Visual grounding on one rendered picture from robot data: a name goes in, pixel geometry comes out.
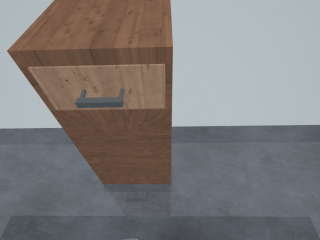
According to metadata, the drawer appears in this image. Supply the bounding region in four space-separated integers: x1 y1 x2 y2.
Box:
28 64 165 110

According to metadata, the handle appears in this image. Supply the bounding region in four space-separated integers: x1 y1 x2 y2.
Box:
75 89 124 108

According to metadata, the cabinet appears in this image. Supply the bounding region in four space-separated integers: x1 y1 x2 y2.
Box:
7 0 173 185

